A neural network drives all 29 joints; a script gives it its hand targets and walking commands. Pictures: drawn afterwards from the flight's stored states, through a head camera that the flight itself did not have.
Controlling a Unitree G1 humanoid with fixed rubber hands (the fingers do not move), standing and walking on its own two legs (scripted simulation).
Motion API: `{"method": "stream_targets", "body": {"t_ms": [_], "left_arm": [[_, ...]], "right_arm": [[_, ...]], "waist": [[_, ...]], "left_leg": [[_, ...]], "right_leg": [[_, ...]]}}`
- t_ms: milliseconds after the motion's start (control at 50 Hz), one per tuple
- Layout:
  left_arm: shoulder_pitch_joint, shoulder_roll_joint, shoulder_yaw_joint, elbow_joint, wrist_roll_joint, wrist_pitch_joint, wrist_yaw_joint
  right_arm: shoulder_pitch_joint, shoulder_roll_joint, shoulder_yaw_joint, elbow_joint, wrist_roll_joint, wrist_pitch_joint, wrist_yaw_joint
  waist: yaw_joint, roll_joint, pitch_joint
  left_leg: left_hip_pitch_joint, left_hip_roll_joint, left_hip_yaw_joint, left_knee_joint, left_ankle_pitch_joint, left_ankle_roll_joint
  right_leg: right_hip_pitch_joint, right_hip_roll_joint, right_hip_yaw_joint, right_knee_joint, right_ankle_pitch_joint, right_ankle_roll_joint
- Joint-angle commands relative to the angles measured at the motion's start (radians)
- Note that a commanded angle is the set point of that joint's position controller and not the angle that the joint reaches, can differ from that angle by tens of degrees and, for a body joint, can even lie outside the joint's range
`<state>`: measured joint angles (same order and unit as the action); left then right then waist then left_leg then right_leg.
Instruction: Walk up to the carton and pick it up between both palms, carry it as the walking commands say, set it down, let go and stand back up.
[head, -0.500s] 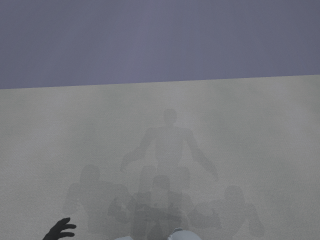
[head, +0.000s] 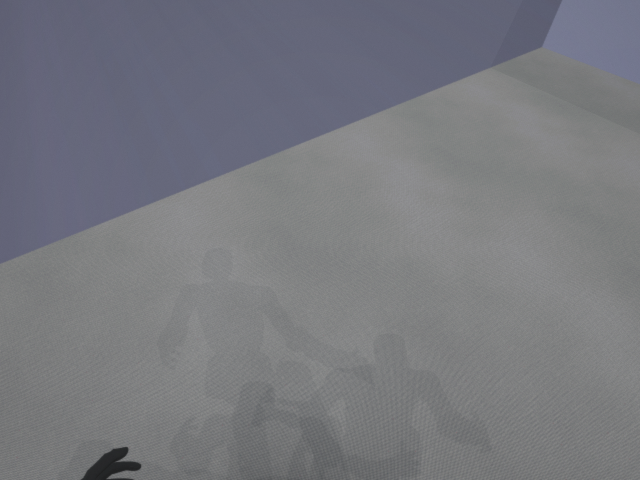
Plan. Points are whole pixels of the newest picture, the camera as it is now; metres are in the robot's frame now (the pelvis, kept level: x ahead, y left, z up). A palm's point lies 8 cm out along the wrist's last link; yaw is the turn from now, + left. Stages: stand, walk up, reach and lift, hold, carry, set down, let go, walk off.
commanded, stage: walk up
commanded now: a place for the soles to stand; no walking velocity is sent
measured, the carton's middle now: out of the picture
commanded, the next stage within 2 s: none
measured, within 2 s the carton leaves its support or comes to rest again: neither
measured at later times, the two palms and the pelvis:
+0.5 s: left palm (285, 351) +0.32 +0.10 -0.09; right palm out of the picture -0.02 -0.47 -0.09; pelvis +0.07 -0.12 +0.00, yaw -27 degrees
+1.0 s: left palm (487, 262) +0.56 -0.26 -0.11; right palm out of the picture -0.03 -0.56 -0.09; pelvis +0.21 -0.31 -0.01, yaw -51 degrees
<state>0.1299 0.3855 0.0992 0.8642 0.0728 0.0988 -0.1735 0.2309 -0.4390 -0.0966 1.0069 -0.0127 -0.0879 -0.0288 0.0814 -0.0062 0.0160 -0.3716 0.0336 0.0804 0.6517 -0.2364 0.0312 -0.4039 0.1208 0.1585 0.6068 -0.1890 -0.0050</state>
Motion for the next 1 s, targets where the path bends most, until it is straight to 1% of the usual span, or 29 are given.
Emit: {"method": "stream_targets", "body": {"t_ms": [0, 40, 100, 160, 220, 260, 280, 300, 320, 340, 360, 400, 480, 500, 520, 540, 560, 580, 620, 660, 740, 780, 800, 840, 860, 880, 900, 920, 980], "left_arm": [[-0.147, 0.247, 0.057, -0.154, 0.016, -0.043, 0.006], [-0.133, 0.269, 0.077, -0.112, 0.006, -0.057, -0.017], [-0.109, 0.257, 0.09, -0.083, -0.023, -0.06, -0.04], [-0.215, 0.24, 0.088, -0.094, -0.018, -0.059, -0.042], [-0.229, 0.227, 0.088, -0.061, -0.03, -0.065, -0.039], [-0.138, 0.243, 0.102, -0.02, -0.034, -0.076, -0.026], [-0.056, 0.276, 0.113, 0.015, -0.025, -0.076, -0.016], [0.032, 0.337, 0.131, 0.046, -0.022, -0.083, 0.002], [0.09, 0.466, 0.157, 0.04, -0.023, -0.086, 0.023], [0.047, 0.462, 0.161, 0.037, -0.037, -0.077, 0.031], [-0.023, 0.418, 0.144, 0.016, -0.053, -0.07, 0.03], [-0.134, 0.373, 0.124, -0.027, -0.046, -0.075, 0.049], [-0.211, 0.333, 0.099, -0.039, -0.027, -0.073, 0.033], [-0.271, 0.325, 0.082, -0.066, -0.032, -0.069, 0.025], [-0.352, 0.246, 0.053, -0.098, -0.039, -0.071, 0.022], [-0.43, 0.145, 0.03, -0.135, -0.055, -0.082, 0.023], [-0.413, 0.236, 0.047, -0.125, -0.024, -0.079, 0.029], [-0.303, 0.278, 0.05, -0.082, -0.021, -0.09, 0.027], [-0.313, 0.269, 0.064, -0.05, -0.022, -0.103, 0.013], [-0.286, 0.252, 0.068, -0.041, -0.04, -0.105, -0.009], [-0.38, 0.212, 0.054, -0.049, -0.04, -0.108, -0.018], [-0.34, 0.193, 0.05, -0.025, -0.049, -0.105, -0.018], [-0.277, 0.201, 0.054, -0.01, -0.053, -0.105, -0.012], [0.01, 0.271, 0.085, 0.067, -0.047, -0.111, 0.011], [0.193, 0.409, 0.119, 0.094, -0.043, -0.114, 0.04], [0.2, 0.49, 0.139, 0.074, -0.07, -0.114, 0.06], [0.123, 0.401, 0.12, 0.069, -0.097, -0.101, 0.069], [0.041, 0.359, 0.108, 0.03, -0.104, -0.096, 0.081], [-0.116, 0.313, 0.081, -0.027, -0.081, -0.122, 0.087]], "right_arm": [[-0.04, -0.39, -0.104, -0.131, -0.019, -0.033, -0.032], [-0.087, -0.312, -0.075, -0.137, -0.006, -0.044, -0.026], [-0.154, -0.312, -0.084, -0.124, -0.041, -0.047, -0.022], [-0.08, -0.331, -0.101, -0.093, -0.044, -0.05, -0.01], [-0.089, -0.356, -0.105, -0.072, -0.045, -0.047, 0.009], [-0.11, -0.348, -0.102, -0.062, -0.042, -0.034, 0.019], [-0.144, -0.318, -0.096, -0.072, -0.044, -0.028, 0.021], [-0.136, -0.265, -0.074, -0.075, -0.038, -0.028, 0.027], [-0.188, -0.189, -0.034, -0.129, -0.025, -0.032, 0.025], [-0.218, -0.236, -0.023, -0.126, -0.006, -0.035, 0.03], [-0.148, -0.263, -0.032, -0.102, 0.01, -0.045, 0.032], [-0.055, -0.264, -0.032, -0.067, 0.008, -0.059, 0.031], [0.065, -0.279, -0.043, -0.032, 0.005, -0.067, 0.018], [0.161, -0.278, -0.074, -0.022, 0.0, -0.064, 0.015], [0.281, -0.325, -0.101, -0.002, -0.014, -0.064, 0.002], [0.385, -0.418, -0.128, -0.001, -0.032, -0.073, -0.013], [0.161, -0.433, -0.129, -0.069, -0.026, -0.077, -0.014], [0.078, -0.402, -0.116, -0.114, -0.01, -0.079, -0.011], [0.004, -0.316, -0.081, -0.131, -0.007, -0.081, -0.007], [-0.042, -0.309, -0.076, -0.13, -0.013, -0.082, -0.002], [0.071, -0.32, -0.085, -0.1, -0.018, -0.075, 0.009], [0.041, -0.319, -0.089, -0.11, -0.016, -0.066, 0.015], [0.023, -0.31, -0.082, -0.124, -0.008, -0.059, 0.017], [-0.047, -0.255, -0.071, -0.156, -0.002, -0.05, 0.019], [-0.078, -0.204, -0.039, -0.198, 0.013, -0.059, 0.024], [-0.111, -0.182, -0.006, -0.241, 0.028, -0.073, 0.03], [-0.118, -0.229, -0.015, -0.222, 0.029, -0.083, 0.035], [-0.088, -0.23, -0.023, -0.21, 0.033, -0.08, 0.04], [0.042, -0.243, -0.04, -0.158, 0.029, -0.072, 0.044]], "waist": [[-0.077, 0.147, -0.069], [-0.047, 0.06, -0.055], [-0.042, 0.147, -0.004], [-0.102, 0.12, -0.007], [-0.102, 0.163, -0.022], [-0.058, 0.168, -0.07], [-0.001, 0.081, -0.112], [0.059, -0.122, -0.134], [0.122, -0.437, -0.056], [0.091, -0.312, 0.001], [0.04, -0.196, -0.033], [-0.029, -0.201, -0.085], [-0.076, -0.201, -0.058], [-0.158, -0.216, -0.083], [-0.249, -0.101, -0.109], [-0.33, 0.275, -0.071], [-0.244, 0.121, -0.019], [-0.18, 0.011, -0.057], [-0.139, 0.067, 0.011], [-0.121, 0.126, 0.057], [-0.186, 0.121, 0.06], [-0.149, 0.138, 0.035], [-0.12, 0.129, -0.007], [0.051, 0.061, -0.133], [0.177, -0.202, -0.207], [0.148, -0.327, -0.197], [0.096, -0.097, -0.161], [0.046, -0.013, -0.118], [-0.077, -0.067, -0.083]], "left_leg": [[0.299, 0.559, -0.541, -0.585, -0.53, 0.188], [0.228, 0.409, -0.32, -0.507, -0.32, 0.14], [0.179, 0.366, -0.121, -0.502, -0.279, 0.116], [0.224, 0.404, -0.045, -0.478, -0.26, 0.133], [0.156, 0.388, 0.069, -0.448, -0.274, 0.119], [0.066, 0.343, 0.138, -0.321, -0.306, 0.09], [0.026, 0.298, 0.182, -0.172, -0.305, 0.059], [-0.138, 0.193, 0.279, 0.147, -0.271, 0.013], [-0.446, 0.034, 0.229, 0.416, -0.399, -0.04], [-0.451, 0.084, 0.013, 0.448, -0.38, -0.032], [-0.434, 0.105, 0.006, 0.418, -0.318, -0.031], [-0.301, 0.12, -0.008, 0.288, -0.255, -0.032], [-0.022, 0.055, 0.032, 0.003, -0.204, -0.024], [0.188, 0.069, 0.005, -0.082, -0.052, 0.002], [0.511, 0.116, -0.057, -0.231, -0.123, 0.024], [0.583, 0.436, -0.543, -0.555, -0.627, 0.071], [0.476, 0.6, -0.698, -0.567, -0.618, 0.173], [0.506, 0.569, -0.568, -0.5, -0.465, 0.185], [0.392, 0.451, -0.295, -0.491, -0.265, 0.153], [0.318, 0.394, -0.115, -0.496, -0.1, 0.149], [0.443, 0.352, 0.077, -0.412, 0.261, 0.157], [0.396, 0.333, 0.136, -0.371, 0.303, 0.15], [0.354, 0.296, 0.184, -0.278, 0.4, 0.14], [0.061, 0.223, 0.256, 0.112, 0.565, 0.087], [-0.261, 0.082, 0.296, 0.548, 0.422, 0.007], [-0.483, -0.04, 0.093, 0.665, -0.238, 0.011], [-0.437, 0.059, -0.048, 0.666, -0.23, 0.017], [-0.435, 0.109, -0.061, 0.599, -0.152, 0.026], [-0.182, 0.159, -0.074, 0.341, -0.192, 0.002]], "right_leg": [[-0.419, -0.162, -0.02, 0.356, -0.119, 0.053], [-0.302, -0.209, -0.029, 0.382, -0.046, 0.071], [-0.234, -0.278, -0.075, 0.327, -0.045, 0.071], [-0.212, -0.286, -0.139, 0.186, -0.149, 0.061], [-0.066, -0.257, -0.231, 0.056, -0.139, 0.036], [0.131, -0.207, -0.282, -0.006, -0.137, 0.011], [0.236, -0.177, -0.277, -0.041, -0.168, -0.011], [0.394, -0.219, -0.113, -0.171, -0.307, -0.076], [0.423, -0.358, 0.333, -0.395, -0.584, -0.203], [0.333, -0.428, 0.503, -0.489, -0.745, -0.289], [0.386, -0.437, 0.42, -0.454, -0.647, -0.284], [0.337, -0.361, 0.242, -0.356, -0.427, -0.228], [0.063, -0.351, 0.24, -0.306, -0.383, -0.232], [-0.104, -0.325, 0.21, -0.207, -0.458, -0.201], [-0.38, -0.176, 0.043, -0.081, -0.471, -0.08], [-0.623, -0.002, -0.095, 0.302, -0.367, -0.018], [-0.634, -0.142, 0.007, 0.483, -0.211, 0.013], [-0.554, -0.187, 0.004, 0.494, -0.152, 0.029], [-0.457, -0.265, -0.038, 0.435, -0.09, 0.063], [-0.376, -0.278, -0.07, 0.333, -0.081, 0.074], [-0.324, -0.232, -0.192, 0.126, -0.096, 0.036], [-0.181, -0.198, -0.238, 0.028, -0.085, -0.003], [-0.051, -0.148, -0.28, -0.024, -0.088, -0.026], [0.422, -0.089, -0.261, -0.015, -0.074, -0.118], [0.656, -0.254, 0.141, -0.138, -0.269, -0.243], [0.738, -0.422, 0.57, -0.272, -0.2, -0.382], [0.647, -0.432, 0.497, -0.29, -0.283, -0.37], [0.589, -0.414, 0.355, -0.295, -0.308, -0.311], [0.264, -0.367, 0.197, -0.276, -0.187, -0.244]]}}
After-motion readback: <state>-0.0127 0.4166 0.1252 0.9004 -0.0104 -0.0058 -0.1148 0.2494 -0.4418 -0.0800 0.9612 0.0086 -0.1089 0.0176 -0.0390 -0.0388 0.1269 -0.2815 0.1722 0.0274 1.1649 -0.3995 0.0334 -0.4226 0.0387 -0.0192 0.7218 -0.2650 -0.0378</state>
